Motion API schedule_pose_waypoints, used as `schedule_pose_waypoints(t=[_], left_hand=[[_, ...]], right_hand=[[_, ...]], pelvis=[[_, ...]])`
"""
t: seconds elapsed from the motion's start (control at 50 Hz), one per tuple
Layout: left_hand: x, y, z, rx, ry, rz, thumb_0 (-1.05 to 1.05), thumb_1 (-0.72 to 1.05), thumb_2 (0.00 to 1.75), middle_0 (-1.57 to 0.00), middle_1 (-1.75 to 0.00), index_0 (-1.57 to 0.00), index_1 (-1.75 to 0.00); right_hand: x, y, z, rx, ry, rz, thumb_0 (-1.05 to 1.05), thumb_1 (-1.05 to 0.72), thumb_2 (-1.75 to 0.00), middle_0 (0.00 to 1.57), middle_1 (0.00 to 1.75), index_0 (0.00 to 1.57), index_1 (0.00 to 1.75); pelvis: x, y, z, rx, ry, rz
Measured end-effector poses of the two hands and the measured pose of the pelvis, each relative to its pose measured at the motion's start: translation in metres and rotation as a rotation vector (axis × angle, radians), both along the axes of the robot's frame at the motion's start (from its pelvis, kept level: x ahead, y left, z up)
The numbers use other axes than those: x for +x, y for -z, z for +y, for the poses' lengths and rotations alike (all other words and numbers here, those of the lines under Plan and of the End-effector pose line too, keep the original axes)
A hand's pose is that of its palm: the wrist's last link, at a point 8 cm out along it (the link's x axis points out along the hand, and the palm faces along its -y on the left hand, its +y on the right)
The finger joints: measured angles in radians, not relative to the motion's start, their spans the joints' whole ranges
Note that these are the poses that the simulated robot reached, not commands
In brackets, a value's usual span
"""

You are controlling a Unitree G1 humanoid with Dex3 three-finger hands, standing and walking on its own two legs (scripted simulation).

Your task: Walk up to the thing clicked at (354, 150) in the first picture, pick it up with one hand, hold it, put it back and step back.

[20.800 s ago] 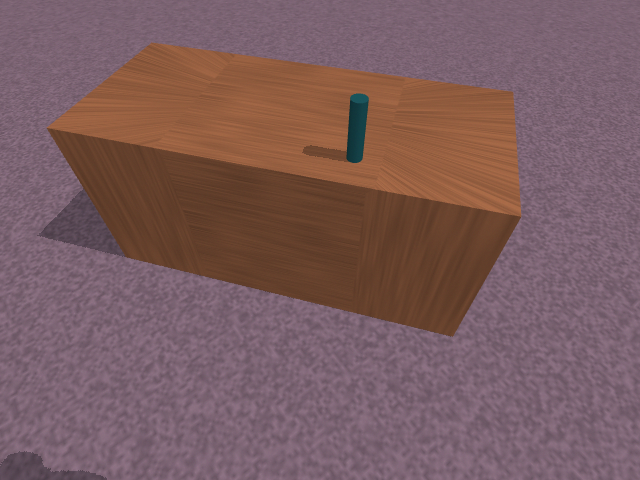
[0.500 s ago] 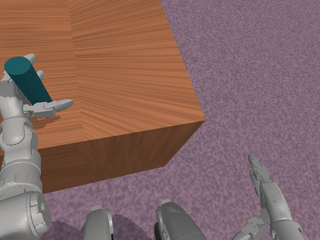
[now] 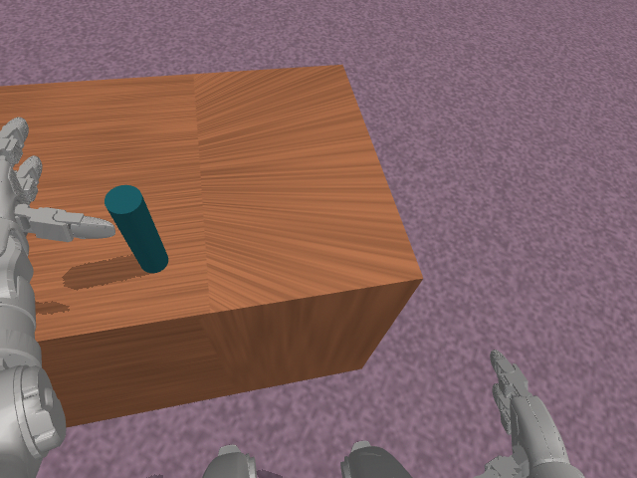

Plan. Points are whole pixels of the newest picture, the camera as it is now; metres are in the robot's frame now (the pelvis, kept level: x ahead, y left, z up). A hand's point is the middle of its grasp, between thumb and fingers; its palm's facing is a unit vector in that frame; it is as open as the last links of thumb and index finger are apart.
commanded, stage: sink last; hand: left
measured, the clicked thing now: (141, 234) +0.46 +0.19 -0.02
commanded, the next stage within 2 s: home in 1.10 s
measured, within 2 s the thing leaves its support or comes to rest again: neither
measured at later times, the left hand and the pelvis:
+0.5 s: hand (23, 352) +0.29 +0.27 +0.04, palm faces +0.28 -0.90 -0.34, open 17.1 cm; pelvis +0.02 +0.00 +0.03, yaw +1 degrees
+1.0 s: hand out of the picture +0.16 +0.24 +0.04, palm faces +0.37 -0.85 -0.37, open 17.2 cm; pelvis -0.01 -0.03 +0.01, yaw +3 degrees
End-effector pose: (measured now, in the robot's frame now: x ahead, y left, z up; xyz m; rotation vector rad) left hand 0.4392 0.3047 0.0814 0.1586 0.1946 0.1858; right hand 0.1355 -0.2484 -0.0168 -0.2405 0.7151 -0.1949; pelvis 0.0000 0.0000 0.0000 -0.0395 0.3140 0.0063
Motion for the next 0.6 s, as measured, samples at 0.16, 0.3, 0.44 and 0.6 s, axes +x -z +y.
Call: schedule_pose_waypoints(t=[0.16, 0.3, 0.44, 0.6], left_hand=[[-0.035, -0.008, 0.055, 0.085, -0.222, 0.081, -0.01, -0.53, 0.09, -0.09, -0.07, -0.08, -0.09], [-0.085, -0.002, 0.068, 0.151, -0.259, 0.137, -0.01, -0.53, 0.09, -0.07, -0.05, -0.05, -0.08], [-0.149, 0.011, 0.026, 0.154, -0.172, 0.142, -0.01, -0.49, 0.09, -0.06, -0.04, -0.05, -0.07], [-0.235, 0.012, 0.000, 0.140, -0.196, 0.153, -0.01, -0.44, 0.09, -0.06, -0.04, -0.05, -0.06]], right_hand=[[0.000, -0.017, -0.024, -0.046, 0.043, 0.047, -0.01, 0.51, -0.07, 0.06, 0.06, 0.05, 0.06], [0.026, -0.022, -0.008, -0.003, -0.028, -0.002, -0.01, 0.48, -0.08, 0.05, 0.06, 0.05, 0.06], [0.041, -0.024, -0.003, 0.050, -0.017, -0.078, -0.01, 0.46, -0.08, 0.06, 0.06, 0.05, 0.06], [0.034, -0.028, -0.020, 0.019, 0.032, -0.079, 0.00, 0.46, -0.08, 0.06, 0.06, 0.05, 0.06]], pelvis=[[0.007, -0.015, -0.004, 0.010, 0.006, -0.042], [0.016, -0.023, -0.004, 0.009, -0.013, -0.073], [0.023, -0.026, -0.001, 0.020, -0.015, -0.124], [0.021, -0.027, -0.007, 0.036, -0.023, -0.173]])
